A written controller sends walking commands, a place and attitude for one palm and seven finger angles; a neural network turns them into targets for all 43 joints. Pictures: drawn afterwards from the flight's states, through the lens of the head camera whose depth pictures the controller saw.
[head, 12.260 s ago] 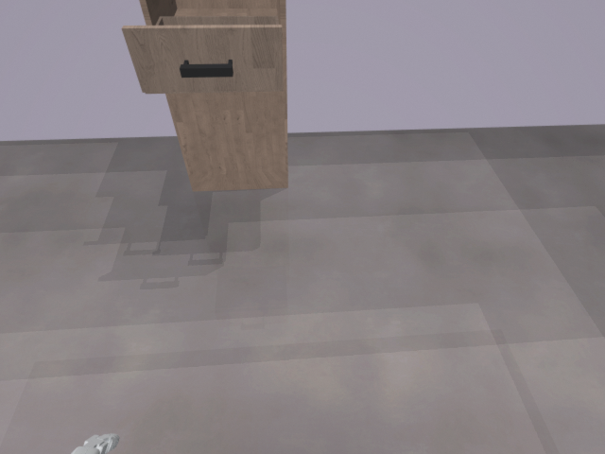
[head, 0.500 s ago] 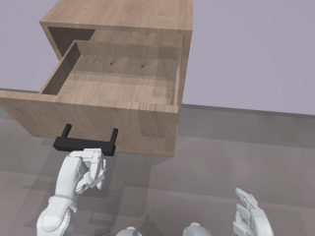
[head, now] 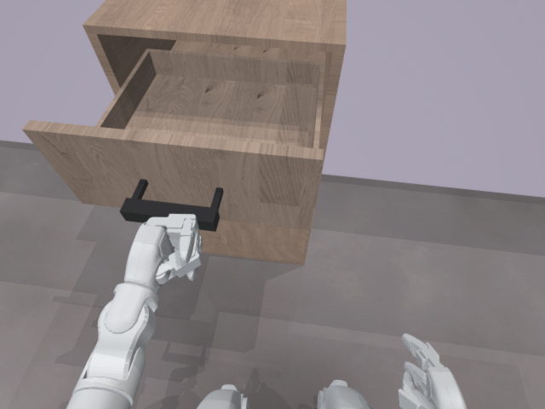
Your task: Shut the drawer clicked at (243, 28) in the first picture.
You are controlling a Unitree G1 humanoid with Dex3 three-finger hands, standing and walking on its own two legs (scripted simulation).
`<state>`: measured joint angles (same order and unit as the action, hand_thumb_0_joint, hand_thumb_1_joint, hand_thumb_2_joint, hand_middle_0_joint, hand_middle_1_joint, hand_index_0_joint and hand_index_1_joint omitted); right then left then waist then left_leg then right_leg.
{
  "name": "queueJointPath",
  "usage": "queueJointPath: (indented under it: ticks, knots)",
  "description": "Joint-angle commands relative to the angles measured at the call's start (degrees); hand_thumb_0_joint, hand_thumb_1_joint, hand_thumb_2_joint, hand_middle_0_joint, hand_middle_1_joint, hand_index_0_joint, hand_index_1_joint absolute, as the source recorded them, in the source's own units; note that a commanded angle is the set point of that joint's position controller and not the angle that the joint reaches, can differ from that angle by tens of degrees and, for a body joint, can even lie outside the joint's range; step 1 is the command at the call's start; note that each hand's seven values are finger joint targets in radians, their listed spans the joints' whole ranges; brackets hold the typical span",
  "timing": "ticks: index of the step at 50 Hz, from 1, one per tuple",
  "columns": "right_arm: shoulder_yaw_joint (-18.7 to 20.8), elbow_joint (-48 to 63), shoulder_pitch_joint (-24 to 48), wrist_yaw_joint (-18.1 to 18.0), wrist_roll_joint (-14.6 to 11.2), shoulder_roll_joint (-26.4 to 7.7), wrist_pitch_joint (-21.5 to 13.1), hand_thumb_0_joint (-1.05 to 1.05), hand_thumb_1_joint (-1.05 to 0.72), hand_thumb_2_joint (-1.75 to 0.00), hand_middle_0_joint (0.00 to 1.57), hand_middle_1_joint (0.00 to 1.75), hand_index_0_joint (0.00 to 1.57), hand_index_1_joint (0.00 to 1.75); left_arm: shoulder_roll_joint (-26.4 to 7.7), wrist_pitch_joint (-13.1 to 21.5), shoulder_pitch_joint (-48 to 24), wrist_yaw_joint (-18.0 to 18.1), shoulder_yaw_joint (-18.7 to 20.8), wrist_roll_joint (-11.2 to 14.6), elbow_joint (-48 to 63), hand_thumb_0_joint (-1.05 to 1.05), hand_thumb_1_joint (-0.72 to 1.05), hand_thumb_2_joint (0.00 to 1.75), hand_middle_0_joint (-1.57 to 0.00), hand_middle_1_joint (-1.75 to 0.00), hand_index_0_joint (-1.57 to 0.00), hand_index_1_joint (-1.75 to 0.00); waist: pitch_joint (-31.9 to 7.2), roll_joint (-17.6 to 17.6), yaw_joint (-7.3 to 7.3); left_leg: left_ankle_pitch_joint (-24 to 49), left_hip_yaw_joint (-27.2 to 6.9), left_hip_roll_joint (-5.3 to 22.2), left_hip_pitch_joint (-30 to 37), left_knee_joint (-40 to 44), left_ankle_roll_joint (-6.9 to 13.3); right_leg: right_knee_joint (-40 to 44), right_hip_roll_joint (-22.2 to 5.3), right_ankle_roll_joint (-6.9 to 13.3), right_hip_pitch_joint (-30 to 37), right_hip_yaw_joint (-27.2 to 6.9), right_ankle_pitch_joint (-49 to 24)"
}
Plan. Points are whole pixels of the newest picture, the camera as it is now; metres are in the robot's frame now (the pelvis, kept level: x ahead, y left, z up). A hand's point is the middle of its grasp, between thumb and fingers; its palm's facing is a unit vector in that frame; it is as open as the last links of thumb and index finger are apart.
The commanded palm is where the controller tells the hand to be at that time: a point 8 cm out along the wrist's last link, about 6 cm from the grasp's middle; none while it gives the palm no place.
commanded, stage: push the drawer shut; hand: left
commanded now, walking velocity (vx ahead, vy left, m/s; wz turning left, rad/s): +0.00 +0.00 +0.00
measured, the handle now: (175, 202) +0.40 +0.16 +0.06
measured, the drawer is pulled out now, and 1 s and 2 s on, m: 0.25 0.11 0.00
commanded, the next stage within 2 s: none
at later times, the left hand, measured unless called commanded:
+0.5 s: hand (206, 217) +0.38 +0.12 +0.05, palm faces -0.13 -0.99 -0.05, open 2.8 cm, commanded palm +0.38 +0.17 +0.06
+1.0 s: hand (221, 177) +0.46 +0.10 +0.05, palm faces -0.12 -0.99 -0.05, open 2.8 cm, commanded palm +0.45 +0.15 +0.06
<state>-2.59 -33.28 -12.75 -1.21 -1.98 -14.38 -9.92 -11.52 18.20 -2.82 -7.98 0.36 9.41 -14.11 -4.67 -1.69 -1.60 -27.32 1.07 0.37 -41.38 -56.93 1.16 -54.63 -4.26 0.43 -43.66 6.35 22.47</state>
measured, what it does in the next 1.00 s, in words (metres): stands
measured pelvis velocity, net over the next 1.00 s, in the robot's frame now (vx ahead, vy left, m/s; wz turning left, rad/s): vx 0.00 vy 0.00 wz -0.03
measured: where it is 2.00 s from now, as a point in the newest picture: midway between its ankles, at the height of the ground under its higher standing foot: outside the picture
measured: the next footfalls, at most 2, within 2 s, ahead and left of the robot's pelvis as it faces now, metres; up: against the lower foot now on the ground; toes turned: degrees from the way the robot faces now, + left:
none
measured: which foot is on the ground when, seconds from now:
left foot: down 0.00-1.00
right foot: down 0.00-1.00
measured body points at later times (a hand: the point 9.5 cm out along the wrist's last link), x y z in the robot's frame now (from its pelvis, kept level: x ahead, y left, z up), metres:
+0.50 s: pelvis +0.00 +0.00 +0.00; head +0.08 +0.00 +0.45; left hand +0.38 +0.17 +0.06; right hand +0.11 -0.26 -0.11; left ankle +0.01 +0.11 -0.68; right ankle +0.04 -0.12 -0.68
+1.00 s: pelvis +0.00 +0.00 +0.00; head +0.10 -0.01 +0.43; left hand +0.46 +0.16 +0.06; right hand +0.06 -0.27 -0.13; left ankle +0.01 +0.11 -0.68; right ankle +0.04 -0.12 -0.68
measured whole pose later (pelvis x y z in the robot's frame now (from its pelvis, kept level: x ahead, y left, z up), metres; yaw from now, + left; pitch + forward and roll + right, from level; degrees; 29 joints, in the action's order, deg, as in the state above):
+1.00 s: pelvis +0.00 +0.00 +0.00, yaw -1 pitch +17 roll +0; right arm -1.4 -37.9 -17.9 0.1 -0.7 -15.1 -3.2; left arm -15.4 26.1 -40.1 -8.2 10.7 6.6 -56.0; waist -4.6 -1.0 -6.1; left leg -26.7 2.2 1.3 -47.4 -57.0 0.9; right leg -54.9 -3.2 0.9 -50.5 5.1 21.4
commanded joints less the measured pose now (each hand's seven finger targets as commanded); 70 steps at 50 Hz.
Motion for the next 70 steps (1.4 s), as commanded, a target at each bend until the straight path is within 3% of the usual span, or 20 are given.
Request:
queueJointPath:
  ticks: [1, 4, 7, 9, 12, 15, 17, 24, 27, 29, 32, 39, 46, 48, 50, 52, 62, 65, 66, 70]
  knots:
    - [3.43, 7.22, 0.67, -0.33, -0.21, -7.92, -2.21, 0.00, -0.90, -0.90, 0.20, 0.30, 0.20, 0.30, -3.61, 4.11, -23.40, 1.45, 2.17, 0.82, 9.94, 0.00, 0.90, 0.90, -1.40, -1.60, -1.40, -1.60, -14.70, 0.77, -3.01, 5.11, -3.69, -0.53, 5.76, 11.31, -0.55, 8.19, 2.88, 0.78, 8.31, -3.44, -1.06]
    - [3.49, 6.84, 0.42, -0.23, -0.12, -7.91, -1.84, 0.00, -0.90, -0.90, 0.20, 0.30, 0.20, 0.30, -2.75, 4.67, -27.33, 1.68, 1.11, 0.46, 9.01, 0.00, 0.90, 0.90, -1.40, -1.60, -1.40, -1.60, -15.86, 0.14, -3.47, 5.45, -3.54, -0.60, 6.23, 11.26, -0.42, 8.22, 2.84, 0.70, 8.30, -3.64, -1.55]
    - [3.69, 6.35, -0.30, -0.20, 0.03, -8.37, -1.24, 0.00, -0.90, -0.90, 0.20, 0.30, 0.20, 0.30, -5.69, 4.90, -26.41, 2.14, 4.29, 0.19, 5.78, 0.00, 0.90, 0.90, -1.40, -1.60, -1.40, -1.60, -16.76, 2.23, -2.97, 6.79, -3.34, -0.44, 5.67, 11.39, -0.37, 8.46, 2.94, 0.70, 9.87, -3.75, -2.47]
    - [3.56, 5.95, -0.23, -0.18, -0.07, -8.10, -0.99, 0.00, -0.90, -0.90, 0.20, 0.30, 0.20, 0.30, -3.91, 5.23, -31.04, 1.98, 2.54, 0.31, 4.82, 0.00, 0.90, 0.90, -1.40, -1.60, -1.40, -1.60, -16.07, 0.79, -3.69, 5.83, -3.21, -0.54, 5.54, 11.34, -0.45, 8.47, 2.87, 0.67, 8.97, -3.94, -2.07]
    - [3.76, 5.41, -0.89, -0.26, 0.03, -8.59, -0.52, 0.00, -0.90, -0.90, 0.20, 0.30, 0.20, 0.30, -6.36, 5.79, -32.45, 2.07, 4.92, 0.30, 2.33, 0.00, 0.90, 0.90, -1.40, -1.60, -1.40, -1.60, -16.88, 2.58, -3.69, 6.18, -3.00, -0.49, 4.85, 11.25, -0.23, 8.67, 2.95, 0.58, 9.95, -4.22, -2.29]
    - [3.78, 5.09, -1.25, -0.14, -0.02, -8.26, -0.15, 0.00, -0.90, -0.90, 0.20, 0.30, 0.20, 0.30, -5.39, 6.24, -34.50, 1.59, 4.71, 0.66, 0.64, 0.00, 0.90, 0.90, -1.40, -1.60, -1.40, -1.60, -17.78, 0.46, -3.73, 6.88, -2.65, -0.61, 5.80, 11.23, -0.43, 8.86, 2.92, 0.63, 10.13, -4.41, -3.35]
    - [3.75, 4.48, -1.84, -0.32, 0.05, -8.65, 0.25, 0.00, -0.90, -0.90, 0.20, 0.30, 0.20, 0.30, -7.69, 6.39, -36.07, 1.61, 6.65, 0.59, -2.18, 0.00, 0.90, 0.90, -1.40, -1.60, -1.40, -1.60, -16.97, 1.96, -3.85, 6.13, -2.75, -0.49, 4.37, 11.34, -0.33, 8.83, 3.09, 0.61, 10.11, -4.41, -2.55]
    - [4.09, 3.44, -3.67, -0.15, 0.08, -8.56, 1.09, 0.00, -0.90, -0.90, 0.20, 0.30, 0.20, 0.30, -5.51, 7.31, -43.37, 1.19, 5.34, 0.63, -7.00, 0.00, 0.90, 0.90, -1.40, -1.60, -1.40, -1.60, -19.84, 0.36, -5.02, 8.77, -2.79, -0.37, 6.64, 10.89, -0.39, 8.28, 3.32, 0.59, 9.07, -4.22, -5.55]
    - [4.08, 2.42, -4.59, -0.26, 0.22, -9.07, 1.71, 0.00, -0.90, -0.90, 0.20, 0.30, 0.20, 0.30, -9.39, 7.81, -46.77, 1.28, 8.41, 0.35, -10.88, 0.00, 0.90, 0.90, -1.40, -1.60, -1.40, -1.60, -19.04, 2.11, -5.22, 7.87, -2.57, -0.39, 4.43, 10.48, -0.16, 8.38, 3.40, 0.51, 9.40, -4.67, -4.91]
    - [4.10, 2.47, -4.96, -0.07, 0.29, -8.66, 2.02, 0.00, -0.90, -0.90, 0.20, 0.30, 0.20, 0.30, -7.45, 8.18, -48.80, 0.91, 7.14, 0.23, -11.81, 0.00, 0.90, 0.90, -1.40, -1.60, -1.40, -1.60, -20.36, 0.51, -5.41, 9.33, -2.25, -0.52, 5.38, 10.46, -0.27, 8.20, 3.37, 0.56, 9.77, -4.67, -6.64]
    - [4.17, 1.93, -5.92, -0.08, 0.40, -9.03, 2.68, 0.00, -0.90, -0.90, 0.20, 0.30, 0.20, 0.30, -10.08, 8.69, -51.40, 1.04, 9.33, -0.17, -15.69, 0.00, 0.90, 0.90, -1.40, -1.60, -1.40, -1.60, -20.35, 2.11, -5.60, 9.12, -2.34, -0.45, 4.32, 10.29, -0.10, 8.05, 3.60, 0.55, 9.78, -4.75, -6.40]
    - [4.29, 0.86, -7.89, 0.43, 0.76, -8.90, 3.86, 0.00, -0.90, -0.90, 0.20, 0.30, 0.20, 0.30, -8.95, 9.93, -59.50, 0.82, 8.89, -0.83, -22.67, 0.00, 0.90, 0.90, -1.40, -1.60, -1.40, -1.60, -22.00, 0.03, -6.83, 9.69, -2.08, -0.62, 4.34, 9.32, -0.07, 7.53, 3.81, 0.64, 8.03, -4.95, -7.41]
    - [4.37, 0.17, -10.05, 0.82, 1.20, -8.99, 5.08, 0.00, -0.90, -0.90, 0.20, 0.30, 0.20, 0.30, -10.64, 11.10, -65.22, 0.59, 10.55, -1.63, -29.31, 0.00, 0.90, 0.90, -1.40, -1.60, -1.40, -1.60, -22.49, 0.82, -7.70, 10.27, -1.72, -0.69, 2.20, 8.34, 0.14, 6.90, 4.02, 0.57, 7.83, -5.29, -8.86]
    - [4.42, 0.03, -11.24, 0.86, 1.39, -9.41, 5.34, 0.00, -0.90, -0.90, 0.20, 0.30, 0.20, 0.30, -13.92, 11.50, -66.84, 0.34, 13.09, -2.06, -30.88, 0.00, 0.90, 0.90, -1.40, -1.60, -1.40, -1.60, -23.41, 1.40, -7.59, 10.35, -1.90, -0.69, 1.68, 8.04, 0.29, 6.39, 4.32, 0.60, 8.06, -5.35, -8.94]
    - [4.47, 0.08, -11.42, 1.10, 1.61, -9.06, 5.47, 0.00, -0.90, -0.90, 0.20, 0.30, 0.20, 0.30, -11.45, 11.97, -69.33, 0.03, 11.20, -2.13, -30.06, 0.00, 0.90, 0.90, -1.40, -1.60, -1.40, -1.60, -25.04, -1.32, -8.04, 11.59, -2.06, -0.67, 3.63, 7.67, 0.16, 5.86, 4.30, 0.70, 6.57, -5.13, -9.70]
    - [4.54, 0.23, -12.47, 1.15, 1.76, -9.67, 5.87, 0.00, -0.90, -0.90, 0.20, 0.30, 0.20, 0.30, -14.47, 11.78, -68.13, 0.20, 13.72, -2.26, -32.71, 0.00, 0.90, 0.90, -1.40, -1.60, -1.40, -1.60, -25.12, 0.82, -7.80, 12.13, -2.18, -0.60, 2.73, 7.36, 0.37, 5.58, 4.64, 0.71, 7.11, -5.07, -10.31]
    - [4.45, -0.41, -14.92, 1.51, 2.58, -9.82, 6.96, 0.00, -0.90, -0.90, 0.20, 0.30, 0.20, 0.30, -15.45, 12.11, -75.78, 0.78, 14.23, -3.48, -35.63, 0.00, 0.90, 0.90, -1.40, -1.60, -1.40, -1.60, -26.33, -1.07, -9.99, 12.41, -2.42, -0.50, 2.16, 6.04, 0.57, 5.24, 4.92, 0.49, 4.61, -5.25, -10.26]
    - [4.36, -0.56, -15.47, 1.51, 2.71, -10.14, 7.44, 0.00, -0.90, -0.90, 0.20, 0.30, 0.20, 0.30, -19.38, 12.16, -76.84, 0.99, 16.79, -4.16, -36.74, 0.00, 0.90, 0.90, -1.40, -1.60, -1.40, -1.60, -27.20, -0.97, -9.72, 11.61, -2.13, -0.57, 0.23, 5.74, 0.58, 5.22, 4.90, 0.45, 6.16, -5.73, -10.09]
    - [4.32, -0.37, -15.44, 1.64, 2.69, -9.96, 7.49, 0.00, -0.90, -0.90, 0.20, 0.30, 0.20, 0.30, -17.49, 11.94, -77.20, 0.76, 15.35, -4.13, -37.09, 0.00, 0.90, 0.90, -1.40, -1.60, -1.40, -1.60, -27.36, -1.46, -10.28, 11.17, -1.95, -0.71, 0.08, 5.57, 0.68, 5.54, 4.89, 0.37, 5.88, -5.91, -9.83]
    - [4.11, -0.72, -16.27, 1.50, 2.85, -10.37, 7.87, 0.00, -0.90, -0.90, 0.20, 0.30, 0.20, 0.30, -20.83, 11.54, -79.22, 0.85, 17.37, -4.72, -39.39, 0.00, 0.90, 0.90, -1.40, -1.60, -1.40, -1.60, -26.76, -1.37, -10.76, 10.68, -2.15, -0.57, -1.15, 5.21, 0.72, 5.57, 5.04, 0.40, 5.40, -5.93, -9.26]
